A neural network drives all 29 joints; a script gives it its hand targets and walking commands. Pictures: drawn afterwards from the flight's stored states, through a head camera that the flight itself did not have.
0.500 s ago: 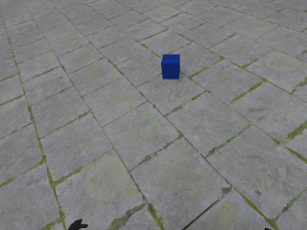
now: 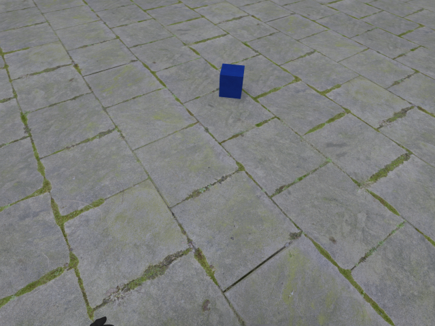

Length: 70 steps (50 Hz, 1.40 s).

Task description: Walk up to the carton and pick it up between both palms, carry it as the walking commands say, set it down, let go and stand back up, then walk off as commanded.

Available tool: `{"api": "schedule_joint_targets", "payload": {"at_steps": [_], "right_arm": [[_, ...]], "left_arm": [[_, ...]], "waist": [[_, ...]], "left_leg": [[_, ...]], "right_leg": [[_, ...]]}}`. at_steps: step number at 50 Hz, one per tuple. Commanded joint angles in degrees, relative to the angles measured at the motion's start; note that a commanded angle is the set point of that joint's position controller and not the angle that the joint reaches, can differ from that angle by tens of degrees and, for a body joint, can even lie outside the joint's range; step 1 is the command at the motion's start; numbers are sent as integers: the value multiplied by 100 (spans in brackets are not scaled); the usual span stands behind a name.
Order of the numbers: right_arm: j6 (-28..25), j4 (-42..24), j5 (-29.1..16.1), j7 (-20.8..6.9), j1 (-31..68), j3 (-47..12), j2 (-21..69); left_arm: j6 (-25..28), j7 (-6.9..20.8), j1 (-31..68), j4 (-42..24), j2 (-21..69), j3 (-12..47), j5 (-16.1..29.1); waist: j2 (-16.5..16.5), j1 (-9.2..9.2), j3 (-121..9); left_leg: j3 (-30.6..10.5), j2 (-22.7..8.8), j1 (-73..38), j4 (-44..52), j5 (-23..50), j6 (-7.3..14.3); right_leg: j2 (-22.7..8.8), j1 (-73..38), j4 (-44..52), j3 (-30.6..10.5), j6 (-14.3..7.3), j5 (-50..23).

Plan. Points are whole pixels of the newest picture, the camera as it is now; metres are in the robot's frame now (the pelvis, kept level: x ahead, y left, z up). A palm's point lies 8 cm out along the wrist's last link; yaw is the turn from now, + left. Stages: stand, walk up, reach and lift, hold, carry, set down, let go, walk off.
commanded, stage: walk off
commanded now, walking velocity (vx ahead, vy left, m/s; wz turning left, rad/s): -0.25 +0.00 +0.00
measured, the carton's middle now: (231, 81) +1.85 +0.00 -0.67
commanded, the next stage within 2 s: stand in 0.76 s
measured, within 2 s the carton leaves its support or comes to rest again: neither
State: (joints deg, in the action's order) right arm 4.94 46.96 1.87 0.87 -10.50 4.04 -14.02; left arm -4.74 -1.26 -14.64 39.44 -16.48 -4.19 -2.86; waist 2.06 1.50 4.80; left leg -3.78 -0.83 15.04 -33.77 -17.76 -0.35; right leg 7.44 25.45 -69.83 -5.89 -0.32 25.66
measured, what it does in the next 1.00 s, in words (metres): walks backwards: right foot, then left foot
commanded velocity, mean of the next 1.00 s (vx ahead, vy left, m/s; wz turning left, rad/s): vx -0.18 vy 0.00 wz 0.00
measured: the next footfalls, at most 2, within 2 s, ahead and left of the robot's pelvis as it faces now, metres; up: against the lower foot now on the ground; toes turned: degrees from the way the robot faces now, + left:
right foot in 0.16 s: -0.06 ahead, -0.15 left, +0.00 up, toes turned +5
left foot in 0.60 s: -0.24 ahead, +0.11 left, +0.00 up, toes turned -3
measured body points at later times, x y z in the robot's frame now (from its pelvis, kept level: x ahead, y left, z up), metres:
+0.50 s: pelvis -0.17 -0.03 +0.01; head -0.13 -0.05 +0.46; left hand -0.07 +0.24 -0.10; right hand -0.05 -0.31 -0.12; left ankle -0.25 +0.12 -0.67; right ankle -0.10 -0.15 -0.73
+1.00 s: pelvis -0.34 -0.05 -0.01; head -0.31 -0.05 +0.44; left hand -0.25 +0.23 -0.12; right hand -0.22 -0.31 -0.14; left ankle -0.28 +0.11 -0.73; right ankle -0.38 -0.16 -0.74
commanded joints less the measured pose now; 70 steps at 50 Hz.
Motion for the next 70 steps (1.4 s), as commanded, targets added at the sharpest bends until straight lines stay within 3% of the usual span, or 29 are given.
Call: {"api": "schedule_joint_targets", "payload": {"at_steps": [1, 4, 6, 7, 8, 9, 11, 13, 20, 25, 27, 28, 29, 30, 31, 33, 35, 42, 45, 47, 48, 49, 50, 53, 57, 62, 64, 68, 70], "right_arm": [[-219, -203, -147, 172, -394, 101, -939], [-157, -194, -114, 106, 53, 126, -1080], [-69, -201, -149, 42, -141, 119, -975], [-70, -239, -145, 15, -224, 187, -928], [-86, -495, -156, 20, 186, 104, -643], [-54, -452, -124, 83, 292, 214, -834], [-6, -223, -101, -59, 26, 178, -635], [52, -181, -149, -26, -35, 160, -606], [50, -338, -154, -58, 219, 90, -638], [5, -138, -247, -37, -162, 49, -560], [14, 132, -202, 66, -498, 70, -585], [-2, 49, -108, 61, -627, 147, -997], [-55, -148, -26, 55, -611, 256, -1578], [-79, -207, -41, 2, -374, 203, -1534], [-119, -405, 22, -20, 240, 49, -1045], [-167, -445, 36, -15, 1255, 105, -1197], [-97, -451, -4, 4, 1039, 123, -1040], [-202, -157, -157, 132, -233, 31, -748], [-114, -186, -51, 90, 155, 110, -1014], [-80, -82, -91, 20, -84, 152, -1151], [-80, -91, -121, 6, -272, 156, -856], [-111, -342, -104, -5, 16, 60, -570], [-112, -322, -65, 65, 432, 124, -569], [-67, -167, -111, -84, 442, 86, -566], [-171, -1, -87, -138, -152, 10, -371], [-186, -36, -206, -58, 239, -8, -416], [-247, 104, -191, -14, -261, 8, -459], [-342, 97, -98, 104, -382, -92, -413], [-412, 3, -104, 130, 81, -107, -662]], "left_arm": [[60, -84, 184, 80, -283, -86, 303], [95, -51, -106, 124, -189, -36, 464], [131, -97, -482, 327, -357, -64, 392], [168, -81, -420, 329, -538, -103, 367], [182, -51, -377, 218, -1127, -222, 267], [203, -68, -607, 261, -1072, -201, 213], [198, -44, -155, 143, -689, -109, 128], [152, -59, 677, -14, -676, -143, 198], [215, -36, -270, 201, -621, -94, 174], [106, 15, 74, 281, -778, -157, 166], [64, -10, 86, 183, -756, -153, 189], [72, 22, -112, 113, -608, -175, 204], [67, -12, -43, 22, -264, -117, 274], [73, -52, 169, 3, -439, -183, 173], [66, 20, -302, 251, -591, -234, 114], [71, 42, -114, 258, -405, -184, 310], [66, -20, -64, 382, -565, -217, 218], [96, 1, 308, 106, -316, -76, 270], [140, 0, 169, 88, -132, 26, 377], [211, -69, -571, 359, -149, 21, 323], [250, -87, -570, 405, -463, -37, 235], [290, -19, -389, 226, -945, -153, 203], [339, 21, -467, 261, -950, -95, 121], [380, 5, 443, 90, -157, 118, 100], [409, -24, 104, 195, -313, 58, 130], [402, -15, 125, 255, -395, 6, 155], [379, 23, 146, 270, -358, 10, 213], [365, 3, -154, 414, 154, 99, 291], [377, 72, 183, 297, 290, 94, 216]], "waist": [[-1354, -366, -619], [-1572, -158, -769], [-1220, -77, -659], [-80, -187, -517], [1440, -21, -345], [894, 169, -428], [-24, -60, -253], [814, -360, -25], [1160, 184, -633], [1338, -145, -697], [523, -220, -467], [-146, -286, -319], [-1814, -397, -383], [-1441, -374, -190], [-879, 117, -358], [-1074, 371, 175], [-1144, 141, 241], [-1264, -449, -609], [-1347, -288, -547], [-1117, -73, -557], [-581, -192, -262], [835, -113, -357], [519, 183, -274], [923, -52, 244], [771, -132, -279], [986, 0, -572], [612, -204, -605], [-370, -61, -262], [-994, 86, -188]], "left_leg": [[-1307, -1559, -1688, 825, 3803, 1014], [-1150, -1456, -1266, 667, 3899, 810], [-734, -996, -471, 165, 2992, 338], [-230, -393, 262, -506, 1592, 41], [168, 532, 1498, -1515, -1786, -238], [-322, 589, 1106, -2866, -2130, -209], [-572, 628, 840, -3890, -1280, 11], [-491, 575, 906, -4272, -1008, -50], [172, 340, 936, -2096, -1242, -312], [507, 239, -276, -24, -988, -149], [521, 218, -881, 1311, -99, -17], [-362, -399, -865, 1768, -19, 169], [-2467, -2316, -755, 1949, 1650, 726], [-2082, -2504, 563, 1835, 2167, 1099], [-1908, -2087, 1101, 1707, 1667, 716], [-457, -1115, 1378, 1672, 1530, 657], [-298, -842, 918, 1550, 1747, 539], [-1201, -1441, -1530, 1088, 2560, 908], [-1330, -1360, -799, 1091, 2044, 879], [-800, -961, -108, 618, 1596, 422], [-456, -482, 490, 65, 765, 127], [49, 298, 1226, -647, -835, -204], [-295, 206, 802, -1372, -1501, -267], [-269, 232, 356, -2399, -403, -38], [188, 229, 544, -1479, -689, -198], [330, 135, 95, 295, -951, -137], [471, 218, -910, 1596, 433, -110], [-1046, -1172, -664, 1731, 1374, 508], [-692, -836, 40, 1732, 1069, 421]], "right_leg": [[-553, 300, 1898, 94, 321, 836], [-723, -729, 3648, 484, 260, 589], [-849, -1774, 5387, 419, 250, -1187], [-1391, -2045, 5162, -506, 151, -2381], [-2946, -1996, 5068, -2154, -411, -5376], [-3214, -1330, 5078, -1881, -1069, -5863], [-2266, -815, 4798, -755, -682, -4651], [-1993, -489, 4935, -535, -611, -4071], [-2075, -1999, 5030, -1178, -790, -3312], [-2077, -1501, 5175, -1091, -718, -2683], [-1823, -910, 4710, -900, -454, -2184], [-1314, -354, 3901, -484, -163, -1298], [-301, 437, 2297, 229, 193, 588], [-214, 150, 736, -318, 189, 1159], [-155, 33, -320, -547, 118, 889], [-99, -161, -338, -522, 42, 123], [2, -25, -852, -249, 163, 69], [-504, 183, 1763, 156, 359, 643], [-593, -794, 3394, 702, 268, 756], [-643, -2007, 5094, 736, 208, -977], [-1151, -1949, 5282, -366, 31, -1114], [-2717, -1814, 5729, -2349, -367, -2212], [-2975, -1067, 5520, -2019, -703, -2672], [-1844, -108, 5868, -1077, -417, -453], [-1583, -1368, 5275, -846, -619, -2326], [-1629, -2052, 5102, -972, -793, -2458], [-1580, -1556, 4894, -821, -624, -2434], [-803, -1049, 4450, -173, -136, -901], [-633, -1648, 4482, -85, -127, -1542]]}}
